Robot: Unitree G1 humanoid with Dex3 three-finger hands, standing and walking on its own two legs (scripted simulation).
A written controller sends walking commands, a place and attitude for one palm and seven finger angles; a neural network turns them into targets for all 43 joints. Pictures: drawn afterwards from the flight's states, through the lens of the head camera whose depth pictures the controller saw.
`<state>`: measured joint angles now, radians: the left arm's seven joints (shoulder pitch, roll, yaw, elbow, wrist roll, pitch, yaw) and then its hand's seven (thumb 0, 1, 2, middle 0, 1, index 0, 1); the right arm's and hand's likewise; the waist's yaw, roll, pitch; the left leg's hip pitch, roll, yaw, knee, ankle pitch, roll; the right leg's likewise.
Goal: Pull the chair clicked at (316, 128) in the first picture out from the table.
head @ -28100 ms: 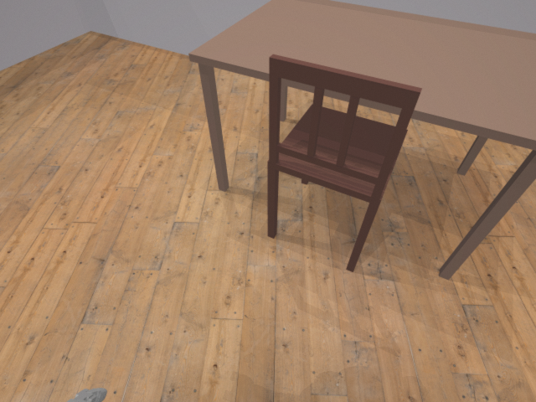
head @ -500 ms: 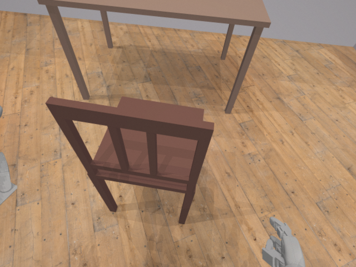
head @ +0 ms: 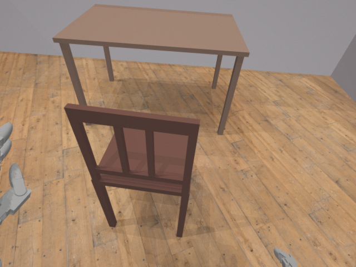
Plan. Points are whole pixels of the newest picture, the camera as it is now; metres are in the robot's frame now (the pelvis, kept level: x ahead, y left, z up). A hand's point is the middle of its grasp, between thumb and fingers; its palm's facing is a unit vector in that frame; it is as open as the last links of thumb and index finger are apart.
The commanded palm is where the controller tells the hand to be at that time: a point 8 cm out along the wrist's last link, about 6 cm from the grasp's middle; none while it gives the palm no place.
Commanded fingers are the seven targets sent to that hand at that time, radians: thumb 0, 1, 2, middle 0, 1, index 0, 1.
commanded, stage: stop stepping back and stand still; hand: left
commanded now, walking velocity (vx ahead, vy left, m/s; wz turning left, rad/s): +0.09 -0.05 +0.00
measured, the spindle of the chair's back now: (122, 150) +0.52 +0.20 -0.10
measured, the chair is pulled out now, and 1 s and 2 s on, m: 0.69 0.69 0.69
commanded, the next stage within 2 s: let the arm hang, fingers relaxed in 0.24 s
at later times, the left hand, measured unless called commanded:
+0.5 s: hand (78, 254) +0.18 +0.23 -0.07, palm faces +0.15 -0.92 -0.35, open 7.4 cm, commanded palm none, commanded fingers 0.00 0.90 0.90 -0.20 -0.30 -0.20 -0.30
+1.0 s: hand out of the picture -0.03 +0.17 -0.17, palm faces +0.05 -0.97 -0.23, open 7.3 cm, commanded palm none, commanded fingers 0.00 0.90 0.90 -0.20 -0.30 -0.20 -0.30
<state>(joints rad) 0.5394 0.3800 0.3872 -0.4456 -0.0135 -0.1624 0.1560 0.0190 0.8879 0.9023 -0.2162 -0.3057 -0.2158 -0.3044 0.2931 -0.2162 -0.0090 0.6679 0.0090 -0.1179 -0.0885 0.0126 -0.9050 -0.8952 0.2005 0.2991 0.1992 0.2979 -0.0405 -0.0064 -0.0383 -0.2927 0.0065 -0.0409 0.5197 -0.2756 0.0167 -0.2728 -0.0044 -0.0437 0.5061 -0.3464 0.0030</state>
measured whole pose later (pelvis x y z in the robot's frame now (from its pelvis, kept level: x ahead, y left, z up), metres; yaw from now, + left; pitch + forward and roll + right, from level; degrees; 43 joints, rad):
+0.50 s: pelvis +0.00 +0.00 -0.01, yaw +2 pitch +0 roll -1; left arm 0.26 0.25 0.11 0.39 0.04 0.04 0.03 0.01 0.90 0.90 -0.20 -0.30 -0.20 -0.30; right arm 0.20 -0.22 -0.01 0.80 -0.02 -0.01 0.00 0.01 -0.91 -0.90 0.20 0.30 0.20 0.30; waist -0.01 0.05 -0.03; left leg -0.37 -0.02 -0.06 0.59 -0.21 0.01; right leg -0.30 -0.02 -0.06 0.57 -0.27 0.00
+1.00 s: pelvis +0.02 -0.02 +0.00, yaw +2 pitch -1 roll +0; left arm 0.37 0.18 -0.01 1.07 0.01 0.03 0.03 0.01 0.92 0.90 -0.20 -0.30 -0.20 -0.30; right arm 0.35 -0.14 0.01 1.06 -0.01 0.02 -0.02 0.00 -0.91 -0.90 0.20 0.30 0.20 0.30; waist 0.01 0.03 0.06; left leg -0.27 0.00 -0.06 0.47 -0.19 -0.01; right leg -0.21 0.00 -0.06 0.47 -0.25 -0.02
